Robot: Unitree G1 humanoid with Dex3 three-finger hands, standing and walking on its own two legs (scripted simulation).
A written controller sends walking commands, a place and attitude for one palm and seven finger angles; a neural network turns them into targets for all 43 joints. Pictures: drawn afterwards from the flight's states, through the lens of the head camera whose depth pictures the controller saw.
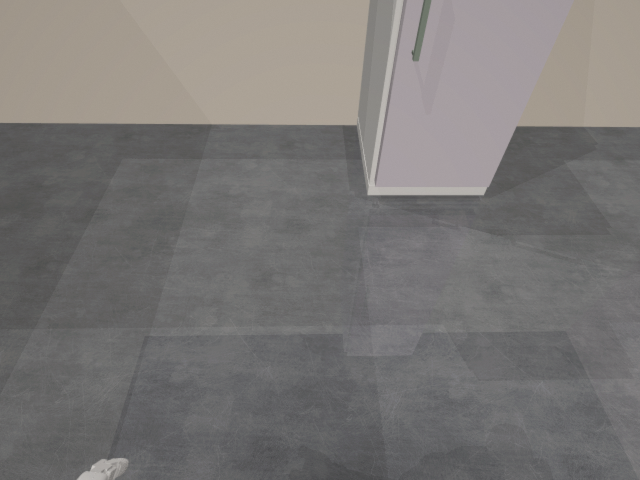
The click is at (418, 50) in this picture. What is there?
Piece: fridge door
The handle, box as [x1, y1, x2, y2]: [412, 0, 430, 60]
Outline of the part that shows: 430,0 424,0 415,46 412,50 413,60 418,60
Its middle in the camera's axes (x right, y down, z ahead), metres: +0.32 -0.72 +1.17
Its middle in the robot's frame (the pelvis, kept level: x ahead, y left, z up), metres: +1.38 -0.24 +0.09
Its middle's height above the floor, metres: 0.86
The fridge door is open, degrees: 0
